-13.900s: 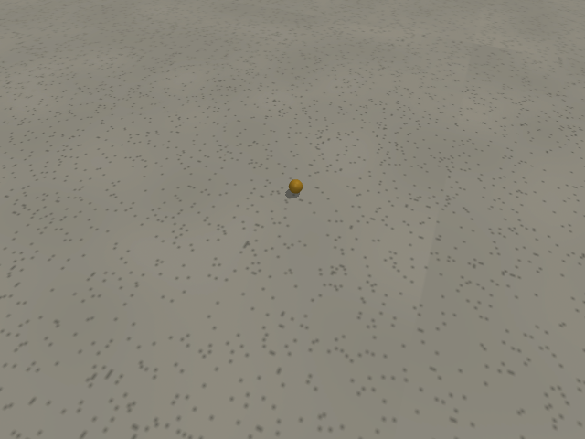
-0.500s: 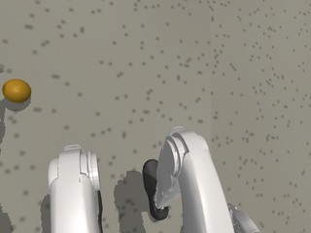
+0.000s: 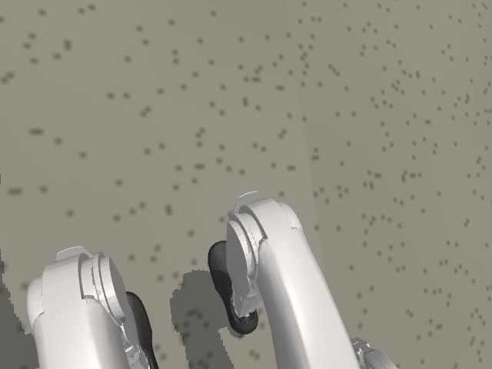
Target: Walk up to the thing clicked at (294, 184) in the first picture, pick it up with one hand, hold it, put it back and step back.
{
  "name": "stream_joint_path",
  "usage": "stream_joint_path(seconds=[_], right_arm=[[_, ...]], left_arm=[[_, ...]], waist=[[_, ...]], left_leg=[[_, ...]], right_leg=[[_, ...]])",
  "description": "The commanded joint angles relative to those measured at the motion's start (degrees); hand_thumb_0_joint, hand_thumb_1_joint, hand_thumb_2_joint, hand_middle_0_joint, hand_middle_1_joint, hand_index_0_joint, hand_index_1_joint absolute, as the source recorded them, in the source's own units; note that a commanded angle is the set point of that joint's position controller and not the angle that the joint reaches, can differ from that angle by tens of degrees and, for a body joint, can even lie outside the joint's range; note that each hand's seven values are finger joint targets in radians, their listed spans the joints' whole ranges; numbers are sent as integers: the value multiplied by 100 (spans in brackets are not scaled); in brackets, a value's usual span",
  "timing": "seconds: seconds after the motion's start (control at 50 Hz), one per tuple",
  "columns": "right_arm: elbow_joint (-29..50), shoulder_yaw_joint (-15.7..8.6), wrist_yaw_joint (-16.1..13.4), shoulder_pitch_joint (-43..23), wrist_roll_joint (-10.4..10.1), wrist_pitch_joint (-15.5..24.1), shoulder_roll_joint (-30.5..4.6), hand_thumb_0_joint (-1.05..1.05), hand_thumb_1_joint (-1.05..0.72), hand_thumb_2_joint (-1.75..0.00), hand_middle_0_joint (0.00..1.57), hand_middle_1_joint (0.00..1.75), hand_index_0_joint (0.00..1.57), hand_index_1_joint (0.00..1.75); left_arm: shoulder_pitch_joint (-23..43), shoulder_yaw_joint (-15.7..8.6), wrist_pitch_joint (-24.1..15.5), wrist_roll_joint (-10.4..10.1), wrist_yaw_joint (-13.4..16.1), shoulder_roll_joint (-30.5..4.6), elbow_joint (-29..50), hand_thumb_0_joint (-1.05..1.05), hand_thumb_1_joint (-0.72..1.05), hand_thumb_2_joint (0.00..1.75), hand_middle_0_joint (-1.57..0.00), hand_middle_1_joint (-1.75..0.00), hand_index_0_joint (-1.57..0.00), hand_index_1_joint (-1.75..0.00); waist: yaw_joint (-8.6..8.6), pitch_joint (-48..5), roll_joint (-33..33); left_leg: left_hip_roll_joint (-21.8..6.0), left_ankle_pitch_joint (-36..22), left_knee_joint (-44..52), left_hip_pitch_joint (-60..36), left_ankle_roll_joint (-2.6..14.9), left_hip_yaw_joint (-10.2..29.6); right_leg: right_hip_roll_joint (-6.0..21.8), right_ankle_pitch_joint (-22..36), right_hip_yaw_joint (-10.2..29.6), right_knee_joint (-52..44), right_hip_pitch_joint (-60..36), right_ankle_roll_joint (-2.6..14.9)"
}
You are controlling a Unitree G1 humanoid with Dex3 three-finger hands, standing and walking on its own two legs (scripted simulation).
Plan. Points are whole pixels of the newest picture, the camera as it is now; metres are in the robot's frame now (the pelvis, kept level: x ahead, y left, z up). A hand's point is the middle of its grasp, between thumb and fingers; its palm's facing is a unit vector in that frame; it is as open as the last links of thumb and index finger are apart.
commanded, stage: approach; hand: left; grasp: from above
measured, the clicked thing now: out of the picture +0.49 +0.31 -0.30
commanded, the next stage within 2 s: close in in 0.36 s
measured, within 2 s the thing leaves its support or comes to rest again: neither
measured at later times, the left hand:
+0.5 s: hand out of the picture +0.52 +0.30 -0.16, palm faces -0.33 -0.03 -0.94, open 13.7 cm
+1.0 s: hand out of the picture +0.46 +0.31 -0.23, palm faces -0.49 -0.08 -0.87, open 13.7 cm
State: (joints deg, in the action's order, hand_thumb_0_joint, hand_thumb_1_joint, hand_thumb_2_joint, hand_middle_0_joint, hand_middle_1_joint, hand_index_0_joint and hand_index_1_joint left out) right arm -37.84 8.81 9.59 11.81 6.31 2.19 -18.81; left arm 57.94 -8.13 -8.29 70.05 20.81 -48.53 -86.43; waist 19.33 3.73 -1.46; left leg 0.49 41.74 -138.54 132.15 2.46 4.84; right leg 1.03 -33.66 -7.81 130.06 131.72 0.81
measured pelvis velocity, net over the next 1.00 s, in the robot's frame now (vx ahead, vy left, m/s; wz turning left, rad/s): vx -0.01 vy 0.00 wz -0.03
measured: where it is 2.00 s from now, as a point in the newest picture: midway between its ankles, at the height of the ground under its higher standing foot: (191, 330)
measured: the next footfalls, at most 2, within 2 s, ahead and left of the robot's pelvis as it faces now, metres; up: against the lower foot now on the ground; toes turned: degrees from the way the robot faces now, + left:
none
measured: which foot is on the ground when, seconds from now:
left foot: down 0.00-1.00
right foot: down 0.00-1.00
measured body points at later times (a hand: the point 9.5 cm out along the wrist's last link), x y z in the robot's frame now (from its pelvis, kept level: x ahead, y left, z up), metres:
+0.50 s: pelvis +0.01 +0.01 +0.00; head +0.26 +0.12 +0.36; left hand +0.53 +0.30 -0.11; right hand +0.09 -0.27 -0.07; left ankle +0.07 +0.11 -0.30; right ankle +0.12 -0.11 -0.30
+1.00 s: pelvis -0.01 +0.00 -0.01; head +0.27 +0.10 +0.33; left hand +0.48 +0.31 -0.18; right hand +0.02 -0.27 -0.08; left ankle +0.07 +0.11 -0.30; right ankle +0.12 -0.11 -0.30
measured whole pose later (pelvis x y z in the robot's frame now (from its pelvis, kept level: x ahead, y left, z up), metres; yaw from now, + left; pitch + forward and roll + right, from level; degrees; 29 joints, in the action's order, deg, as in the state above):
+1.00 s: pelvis -0.01 +0.00 -0.01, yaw -2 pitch +33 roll -11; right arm -39.1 11.4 7.8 9.2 10.5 3.3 -19.1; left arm 62.6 -4.1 -21.7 77.5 27.9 -56.0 -94.8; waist 19.1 5.1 4.3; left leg 0.9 40.5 -141.3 134.1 2.8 6.4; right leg 1.1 -32.4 -9.3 131.1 132.0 0.2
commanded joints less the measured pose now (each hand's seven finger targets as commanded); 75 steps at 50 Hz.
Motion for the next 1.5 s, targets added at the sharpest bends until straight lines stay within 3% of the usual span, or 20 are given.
stream_joint_path(seconds=[0.0, 0.12, 0.2, 0.28, 0.34, 0.44, 0.52, 0.58, 0.68, 0.78, 0.84, 0.92, 0.98, 1.04, 1.1, 1.12, 1.2, 1.24, 1.34, 1.48], right_arm=[[39, -556, -193, 925, -40, -31, -1456, 0, -90, -89, 20, 30, 20, 30], [-239, -686, -234, 1141, 215, 40, -1390, 0, -90, -89, 20, 30, 20, 30], [-488, -742, -220, 1060, 284, 39, -1467, 0, -90, -89, 20, 30, 20, 30], [-579, -766, -203, 999, 276, 22, -1598, 0, -90, -89, 20, 30, 20, 30], [-484, -781, -159, 1009, 259, 34, -1604, 0, -89, -89, 20, 30, 20, 30], [-118, -900, 8, 964, 145, -50, -1584, 0, -89, -89, 20, 30, 20, 30], [132, -757, 97, 1069, 51, -143, -1444, 0, -89, -89, 20, 30, 20, 30], [229, -586, 45, 1005, -24, -78, -1427, 0, -90, -89, 20, 30, 20, 30], [230, -379, -108, 938, 8, -3, -1415, 0, -90, -89, 20, 30, 20, 30], [134, -257, -204, 1025, 140, 24, -1488, 0, -90, -90, 20, 30, 20, 30], [30, -212, -226, 979, 249, 20, -1465, 0, -90, -90, 20, 30, 20, 30], [-138, -173, -255, 983, 415, 138, -1539, 0, -90, -90, 20, 30, 20, 30], [-237, -217, -193, 1088, 510, 275, -1643, 0, -89, -89, 20, 30, 20, 30], [-295, -217, -58, 1097, 578, 446, -1729, 0, -89, -89, 20, 30, 20, 30], [-260, -224, 49, 1001, 595, 538, -1827, 0, -89, -89, 20, 30, 20, 30], [-221, -242, 108, 1036, 611, 584, -1856, 0, -89, -89, 20, 30, 20, 30], [-63, -227, 293, 946, 596, 667, -1922, 0, -89, -90, 20, 30, 20, 30], [33, -227, 334, 985, 555, 666, -1974, 0, -89, -90, 20, 30, 20, 30], [230, -62, 405, 1049, 523, 681, -1927, 0, -90, -90, 20, 30, 20, 30], [329, 76, 266, 1096, 478, 592, -2031, 0, -90, -90, 20, 30, 20, 30]], left_arm=[[1010, -239, -380, -328, -195, -2190, 1061, 0, -47, 91, -5, -113, -11, -107], [2058, 173, -1443, -185, -214, -1568, 1870, 0, -48, 91, -5, -111, -10, -105], [2587, 608, -1560, 147, 135, -1077, 1712, 0, -48, 91, -5, -110, -10, -104], [2885, 808, -1214, 572, 513, -902, 901, 0, -46, 90, -5, -109, -11, -103], [2974, 738, -817, 752, 719, -953, 955, 0, -45, 91, -6, -108, -11, -102], [2260, 356, -60, 603, 735, -1231, 1030, 0, -46, 91, -7, -107, -12, -102], [1865, 619, 324, 268, 312, -601, 267, 0, -47, 91, -5, -108, -10, -103], [1638, 658, 294, 0, -73, -762, 34, 0, -47, 91, -5, -111, -11, -105], [1850, 303, -358, -155, -350, -1772, 416, 0, -48, 91, -4, -113, -11, -106], [2015, 11, -1230, 115, 128, -2363, 524, 0, -47, 91, -4, -112, -9, -106], [2061, 102, -1453, 374, 530, -2294, 129, 0, -44, 88, -3, -112, -10, -105], [2190, 306, -1429, 675, 999, -2025, -222, 0, -44, 88, -3, -109, -10, -103], [2369, 251, -1243, 786, 1268, -2029, -159, 0, -46, 91, -4, -106, -9, -100], [2507, 361, -1066, 797, 1359, -1767, -297, 0, -45, 90, -4, -104, -9, -99], [2530, 263, -850, 859, 1450, -2032, -379, 0, -46, 91, -5, -102, -9, -98], [2468, 290, -775, 870, 1444, -1928, -460, 0, -46, 91, -4, -101, -8, -97], [2463, 172, -573, 875, 1410, -2061, -329, 0, -48, 92, -5, -100, -8, -97], [2158, -117, -480, 841, 1404, -2414, -382, 0, -50, 93, -5, -100, -7, -98], [1641, -221, -368, 649, 1134, -2342, -730, 0, -52, 94, -5, -100, -6, -98], [1671, -342, -738, 413, 853, -2860, -384, 0, -54, 97, -5, -101, -5, -101]], waist=[[-349, -4296, -871], [1, -4249, -1534], [47, -4302, -2165], [218, -4103, -2558], [123, -4442, -3179], [-353, -5041, -3443], [62, -4218, -1962], [166, -3684, -893], [46, -3886, -482], [-11, -4301, -944], [25, -4062, -1361], [218, -3693, -1696], [295, -3962, -2110], [579, -3788, -2444], [484, -3838, -2750], [587, -3675, -2890], [563, -3646, -3188], [381, -3762, -3168], [489, -3327, -2241], [562, -3515, -1411]], left_leg=[[215, -1029, 1196, -1408, 137, -377], [116, -728, 1161, -2373, -55, -114], [59, -836, 1527, -3208, -205, 232], [-15, -1465, 1821, -3950, -382, 651], [-42, -2375, 1928, -4697, -499, 715], [-3, -3154, 2109, -4919, -521, 601], [72, -2223, 1952, -3396, -177, 229], [198, -1270, 1771, -2085, 134, -58], [274, -875, 1326, -1436, 207, -319], [226, -862, 1134, -1692, 82, -286], [154, -712, 1254, -1944, 27, -207], [71, -618, 1332, -2373, -38, -29], [5, -1290, 1274, -3028, -142, 179], [-81, -1768, 1291, -3487, -271, 448], [-134, -2110, 1312, -3726, -361, 553], [-153, -2191, 1360, -3778, -413, 617], [-188, -2498, 1363, -3957, -479, 654], [-158, -2547, 1387, -3870, -464, 639], [-21, -2100, 1034, -2742, -189, 276], [21, -1491, 805, -1954, 23, 117]], right_leg=[[-232, 738, 219, -1286, -3476, 36], [-256, 214, 3, -1316, -2493, 115], [-188, 456, -250, -1010, -1688, 144], [-105, 772, -464, -683, -856, 143], [-44, 1193, -440, -557, -722, 132], [-3, 1627, -255, -625, -1154, 145], [-144, 1403, -84, -1124, -1850, 147], [-204, 960, 57, -1419, -2509, 80], [-196, 475, 297, -1565, -3335, -25], [-276, 274, 267, -1475, -3368, 45], [-327, 135, 164, -1375, -2923, 103], [-319, 242, -153, -1184, -2162, 137], [-251, 852, -347, -848, -1850, 121], [-210, 1145, -518, -567, -1506, 82], [-185, 1304, -548, -456, -1371, 76], [-142, 1308, -551, -401, -1292, 67], [-145, 1394, -564, -343, -1257, 70], [-144, 1427, -537, -355, -1463, 89], [-223, 1474, -420, -646, -2190, 74], [-313, 1245, -365, -951, -3100, 13]])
